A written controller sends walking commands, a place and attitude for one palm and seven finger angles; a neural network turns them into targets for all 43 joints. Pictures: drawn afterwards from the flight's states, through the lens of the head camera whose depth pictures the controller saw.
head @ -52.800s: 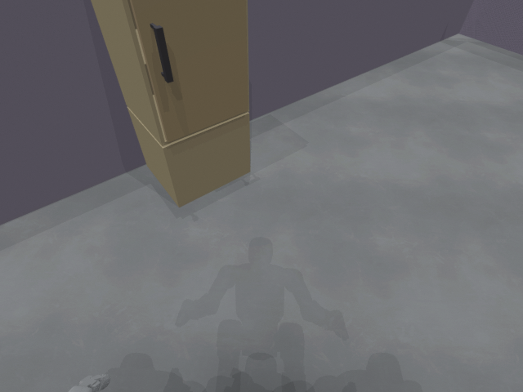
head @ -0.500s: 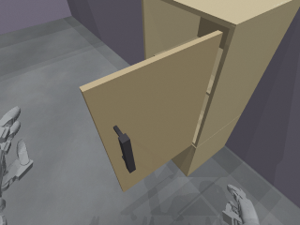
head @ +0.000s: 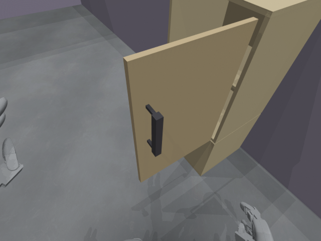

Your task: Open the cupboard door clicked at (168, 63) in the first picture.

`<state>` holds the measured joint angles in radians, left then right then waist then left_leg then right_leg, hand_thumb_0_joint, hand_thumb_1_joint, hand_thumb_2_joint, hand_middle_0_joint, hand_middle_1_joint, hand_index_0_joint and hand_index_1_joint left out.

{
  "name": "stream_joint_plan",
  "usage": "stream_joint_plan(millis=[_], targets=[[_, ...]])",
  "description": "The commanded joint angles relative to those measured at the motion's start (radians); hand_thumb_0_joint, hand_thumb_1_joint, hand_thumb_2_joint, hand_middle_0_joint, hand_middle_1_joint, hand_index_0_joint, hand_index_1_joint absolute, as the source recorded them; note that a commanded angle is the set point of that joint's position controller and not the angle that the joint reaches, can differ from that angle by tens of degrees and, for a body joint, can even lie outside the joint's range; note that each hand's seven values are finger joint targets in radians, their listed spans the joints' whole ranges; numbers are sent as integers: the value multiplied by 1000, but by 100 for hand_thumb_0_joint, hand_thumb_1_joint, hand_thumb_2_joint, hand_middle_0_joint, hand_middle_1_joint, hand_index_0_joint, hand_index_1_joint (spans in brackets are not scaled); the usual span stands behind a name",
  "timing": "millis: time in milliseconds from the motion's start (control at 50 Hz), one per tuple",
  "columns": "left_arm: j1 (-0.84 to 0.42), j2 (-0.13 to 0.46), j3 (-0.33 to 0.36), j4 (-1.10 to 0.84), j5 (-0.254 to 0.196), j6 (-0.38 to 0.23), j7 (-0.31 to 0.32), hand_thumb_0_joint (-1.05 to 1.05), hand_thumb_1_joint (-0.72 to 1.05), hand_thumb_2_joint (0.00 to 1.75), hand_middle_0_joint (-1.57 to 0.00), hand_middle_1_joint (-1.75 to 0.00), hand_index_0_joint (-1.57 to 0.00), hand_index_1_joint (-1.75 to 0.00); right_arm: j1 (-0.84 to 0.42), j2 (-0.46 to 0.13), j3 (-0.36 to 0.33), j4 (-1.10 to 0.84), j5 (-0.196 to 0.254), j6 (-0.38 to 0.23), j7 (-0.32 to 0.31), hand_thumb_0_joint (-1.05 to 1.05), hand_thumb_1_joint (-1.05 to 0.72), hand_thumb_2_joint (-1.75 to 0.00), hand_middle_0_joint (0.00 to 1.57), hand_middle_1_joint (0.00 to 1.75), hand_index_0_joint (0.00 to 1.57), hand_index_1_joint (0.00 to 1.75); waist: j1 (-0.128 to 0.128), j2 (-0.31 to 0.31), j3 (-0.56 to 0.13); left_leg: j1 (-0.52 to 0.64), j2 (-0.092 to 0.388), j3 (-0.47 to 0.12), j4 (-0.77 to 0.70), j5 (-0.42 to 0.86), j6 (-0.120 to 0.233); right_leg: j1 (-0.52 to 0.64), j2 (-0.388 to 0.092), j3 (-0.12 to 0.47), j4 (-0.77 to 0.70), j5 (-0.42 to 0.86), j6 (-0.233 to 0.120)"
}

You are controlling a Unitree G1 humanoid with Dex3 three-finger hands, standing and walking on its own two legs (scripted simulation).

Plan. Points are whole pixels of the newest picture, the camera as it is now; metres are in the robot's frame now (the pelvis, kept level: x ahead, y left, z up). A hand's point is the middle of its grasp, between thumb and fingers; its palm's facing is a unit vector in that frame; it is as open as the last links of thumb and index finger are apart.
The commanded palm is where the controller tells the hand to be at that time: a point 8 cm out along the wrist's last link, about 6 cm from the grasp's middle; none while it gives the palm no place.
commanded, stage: step back with the hand held close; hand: left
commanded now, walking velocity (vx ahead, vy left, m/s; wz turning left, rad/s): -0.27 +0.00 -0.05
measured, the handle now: (153, 131) +0.40 +0.05 +0.03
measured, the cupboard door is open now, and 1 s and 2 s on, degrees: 89 89 89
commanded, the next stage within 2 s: stop stepping back and stand still in 0.38 s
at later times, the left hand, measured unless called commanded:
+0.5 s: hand out of the picture +0.12 +0.25 +0.18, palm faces +0.32 -0.84 -0.45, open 7.4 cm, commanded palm +0.06 +0.30 +0.19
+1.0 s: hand out of the picture +0.05 +0.23 +0.16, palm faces +0.35 -0.83 -0.44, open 7.4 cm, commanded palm -0.03 +0.28 +0.19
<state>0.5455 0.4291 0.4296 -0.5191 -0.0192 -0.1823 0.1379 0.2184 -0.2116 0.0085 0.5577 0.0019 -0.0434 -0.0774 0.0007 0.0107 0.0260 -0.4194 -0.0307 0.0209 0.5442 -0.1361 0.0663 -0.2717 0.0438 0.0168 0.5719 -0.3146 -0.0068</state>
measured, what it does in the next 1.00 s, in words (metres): walks backwards: left foot, then right foot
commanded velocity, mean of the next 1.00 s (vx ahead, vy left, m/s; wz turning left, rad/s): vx -0.07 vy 0.04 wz -0.03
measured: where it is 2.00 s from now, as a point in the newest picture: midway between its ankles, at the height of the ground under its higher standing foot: outside the picture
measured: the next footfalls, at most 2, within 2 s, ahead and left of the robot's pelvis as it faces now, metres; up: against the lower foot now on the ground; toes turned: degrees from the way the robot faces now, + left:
left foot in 0.20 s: +0.06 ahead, +0.09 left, +0.00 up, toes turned -1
right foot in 0.62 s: -0.22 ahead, -0.10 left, +0.00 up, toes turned -5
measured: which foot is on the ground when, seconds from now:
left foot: down 0.00-0.08, up 0.10-0.18, down 0.20-0.62, up 0.64-0.82, down 0.84-1.00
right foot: down 0.00-0.22, up 0.24-0.60, down 0.62-1.00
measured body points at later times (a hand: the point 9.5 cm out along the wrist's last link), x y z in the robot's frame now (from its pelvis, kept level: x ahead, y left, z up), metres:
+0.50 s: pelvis -0.10 +0.01 +0.01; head -0.06 +0.04 +0.46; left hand +0.10 +0.30 +0.20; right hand +0.08 -0.21 -0.06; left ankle +0.02 +0.09 -0.73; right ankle -0.22 -0.12 -0.67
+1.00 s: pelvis -0.19 -0.01 +0.00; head -0.20 -0.01 +0.44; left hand +0.02 +0.27 +0.19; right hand -0.07 -0.27 -0.09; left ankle -0.13 +0.09 -0.73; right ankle -0.26 -0.09 -0.73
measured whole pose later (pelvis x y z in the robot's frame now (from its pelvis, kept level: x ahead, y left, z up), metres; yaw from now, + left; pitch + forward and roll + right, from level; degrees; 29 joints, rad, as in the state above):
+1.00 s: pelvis -0.19 -0.01 +0.00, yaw -4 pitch -1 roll +2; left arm 0.49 0.41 0.40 -0.42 -0.04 -0.16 0.15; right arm 0.24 -0.22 0.00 0.66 0.00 -0.12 -0.06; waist -0.06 -0.05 -0.03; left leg -0.34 -0.03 0.08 0.58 -0.23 0.03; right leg -0.18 -0.01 -0.02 0.65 -0.46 -0.01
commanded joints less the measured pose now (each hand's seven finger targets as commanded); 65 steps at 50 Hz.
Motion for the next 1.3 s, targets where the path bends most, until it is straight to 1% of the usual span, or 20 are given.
stream_joint_plan(millis=[0, 100, 140, 200, 320, 460, 540, 600, 640, 660, 700, 780, 860, 900, 960, 1020, 1040, 1100, 1200, 1280], targets=[[-21, 161, 111, -216, -15, -70, 24, 0, 90, 90, -20, -30, -20, -30, -116, -136, -62, -142, -6, -75, -5, 0, -90, -90, 20, 30, 20, 30, -4, 23, -61, -46, 123, -157, -194, -360, -16, 45, -57, 108, -156, -28, -39], [-82, 169, 79, -237, -17, -71, 48, 0, 90, 90, -20, -30, -20, -30, -83, -120, -69, -77, -3, -74, -1, 0, -90, -90, 20, 30, 20, 30, -21, -134, -128, 255, 28, -49, 278, -179, -70, -262, -290, 258, -315, 59, -135], [-103, 188, 92, -232, -14, -65, 48, 0, 90, 90, -20, -30, -20, -30, -106, -107, -55, -81, -7, -72, -7, 0, -90, -90, 20, 30, 20, 30, -21, -101, -85, 190, 50, -58, 99, -147, -66, -183, -247, 189, -229, 255, -94], [-136, 218, 133, -270, -5, -79, 48, 0, 90, 90, -20, -30, -20, -30, -155, -139, -51, -91, -12, -88, -28, 0, -90, -90, 20, 30, 20, 30, 14, 245, -84, 48, 253, -271, -236, 196, 1, -7, -5, 7, 88, 111, 20], [3, 162, 113, -276, -30, -80, 30, 0, 90, 90, -20, -30, -20, -30, -89, -124, -76, -68, -24, -125, 19, 0, -90, -90, 20, 30, 20, 30, 15, 127, -230, 247, 331, -271, -229, 392, 83, -105, 17, 46, 405, -185, 19], [-11, 175, 106, -290, -55, -25, 36, 0, 90, 90, -20, -30, -20, -30, -131, -124, -61, -65, -23, -115, 22, 0, -90, -90, 20, 30, 20, 30, -1, 207, -214, 191, 280, -204, -408, -94, 33, 7, 48, -46, 224, -229, 17], [70, 214, 155, -308, -70, -28, 40, 0, 90, 90, -20, -30, -20, -30, -125, -105, -47, -93, -14, -104, 19, 0, -90, -90, 20, 30, 20, 30, 10, 258, -232, 141, 128, -67, -377, -300, -82, 213, 63, -144, -219, -173, -34], [110, 294, 213, -333, -75, -50, 38, 0, 90, 90, -20, -30, -20, -30, -133, -91, -34, -82, -16, -69, 21, 0, -90, -90, 20, 30, 20, 30, 18, -137, -154, 163, 6, -23, 305, -159, -100, -136, -353, 251, -451, -68, -148], [34, 307, 231, -296, -63, -63, 45, 0, 90, 90, -20, -30, -20, -30, -101, -103, -26, -69, -15, -87, 29, 0, -90, -90, 20, 30, 20, 30, -2, -135, -159, -129, 40, -62, 474, -189, -103, 12, -420, 256, -356, 187, -182], [55, 205, 168, -213, -69, -47, 31, 0, 90, 90, -20, -30, -20, -30, -72, -105, -50, -51, 10, -91, 23, 0, -90, -90, 20, 30, 20, 30, -22, -152, -126, -172, 43, -58, 450, -141, -95, 121, -302, 138, -262, 450, -102], [2, 202, 152, -149, -49, -34, 36, 0, 90, 90, -20, -30, -20, -30, -115, -105, -38, -62, 13, -95, 8, 0, -90, -90, 20, 30, 20, 30, -17, -134, -88, -116, 57, 9, 274, -130, -76, 155, -287, 110, -200, 659, -87], [-140, 161, 68, -33, -27, -38, 35, 0, 90, 90, -20, -30, -20, -30, -78, -130, -47, -16, 9, -118, -16, 0, -90, -90, 20, 30, 20, 30, -28, -57, -52, 209, 9, 69, -47, -47, -13, 44, -239, 44, -63, 639, -5], [-159, 187, 81, -92, -13, -60, 42, 0, 90, 90, -20, -30, -20, -30, -42, -148, -55, -52, 11, -124, -3, 0, -90, -90, 20, 30, 20, 30, -9, 94, -127, 391, 254, -289, -66, 405, 146, -152, -56, -16, 193, 75, 77], [-117, 210, 92, -178, -12, -68, 30, 0, 90, 90, -20, -30, -20, -30, -84, -130, -44, -42, -14, -139, 4, 0, -90, -90, 20, 30, 20, 30, -7, 121, -80, 170, 266, -332, -207, 222, 114, -16, -53, -24, 160, -218, 29], [-12, 210, 145, -217, -14, -77, 34, 0, 90, 90, -20, -30, -20, -30, -106, -130, -41, -73, 2, -143, 13, 0, -90, -90, 20, 30, 20, 30, 11, 142, -4, -80, 176, -168, -228, -215, 29, 180, -58, -41, -99, -57, -2], [64, 222, 182, -207, -28, -94, 36, 0, 90, 90, -20, -30, -20, -30, -81, -101, -57, -80, -2, -116, 26, 0, -90, -90, 20, 30, 20, 30, -3, -117, -43, -80, 19, -22, 206, -198, -71, 87, -316, 380, -378, -121, -134], [54, 193, 166, -181, -38, -94, 35, 0, 90, 90, -20, -30, -20, -30, -75, -112, -70, -68, 7, -115, 26, 0, -90, -90, 20, 30, 20, 30, -2, -153, -8, -87, 24, -41, 365, -227, -81, 36, -357, 397, -383, 18, -159], [8, 172, 154, -103, -28, -99, 40, 0, 90, 90, -20, -30, -20, -30, -58, -92, -44, -52, 4, -122, 15, 0, -90, -90, 20, 30, 20, 30, -17, -79, -56, -55, 80, -54, 201, -235, -69, 157, -303, 204, -220, 464, -139], [-95, 117, 51, -25, -19, -78, 33, 0, 90, 90, -20, -30, -20, -30, -59, -133, -56, -34, 5, -144, -19, 0, -90, -90, 20, 30, 20, 30, -1, 44, -103, 310, 157, -117, -107, 266, -13, 35, -92, 27, -114, 262, 30], [-122, 158, 56, -118, -5, -69, 21, 0, 90, 90, -20, -30, -20, -30, -79, -126, -45, -49, 1, -143, -15, 0, -90, -90, 20, 30, 20, 30, -3, 18, -107, 259, 123, -95, -86, 297, -23, 98, -90, 25, -149, 357, 19]])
